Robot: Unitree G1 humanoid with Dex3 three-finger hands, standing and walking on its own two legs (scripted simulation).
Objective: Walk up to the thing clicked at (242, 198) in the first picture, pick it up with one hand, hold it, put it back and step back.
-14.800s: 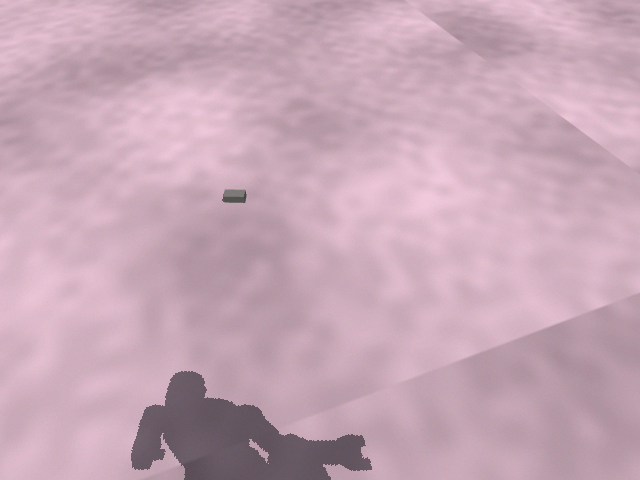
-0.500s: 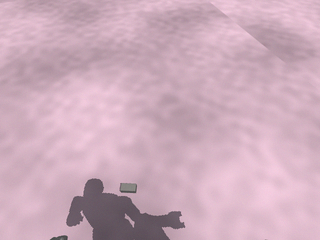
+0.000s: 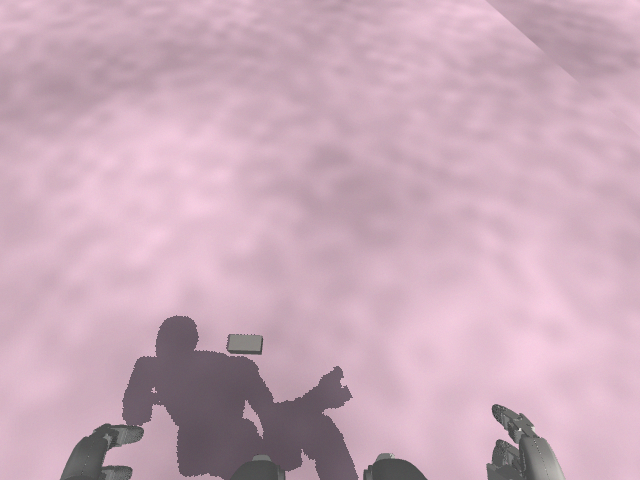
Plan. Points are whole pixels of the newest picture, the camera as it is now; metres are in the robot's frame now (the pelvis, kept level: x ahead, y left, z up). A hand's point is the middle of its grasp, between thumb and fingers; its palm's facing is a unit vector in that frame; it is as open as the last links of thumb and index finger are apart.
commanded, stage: rise first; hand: left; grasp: from above
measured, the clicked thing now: (246, 344) +0.50 +0.21 -0.71
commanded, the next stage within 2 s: none
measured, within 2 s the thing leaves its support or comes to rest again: neither
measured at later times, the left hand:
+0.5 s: hand out of the picture +0.12 +0.26 -0.17, palm faces -0.20 -0.86 -0.48, open 12.8 cm
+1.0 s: hand (178, 414) +0.26 +0.28 -0.37, palm faces -0.48 -0.39 -0.78, open 12.1 cm
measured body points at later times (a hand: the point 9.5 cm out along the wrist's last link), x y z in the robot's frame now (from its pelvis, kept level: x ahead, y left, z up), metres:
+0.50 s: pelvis -0.02 +0.00 -0.05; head +0.09 +0.02 +0.39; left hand +0.13 +0.30 -0.14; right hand +0.16 -0.25 -0.13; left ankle -0.01 +0.11 -0.69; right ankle -0.01 -0.13 -0.69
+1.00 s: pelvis -0.08 -0.01 -0.24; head +0.11 +0.00 +0.17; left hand +0.28 +0.30 -0.33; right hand +0.07 -0.28 -0.37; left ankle -0.01 +0.11 -0.69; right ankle -0.01 -0.13 -0.69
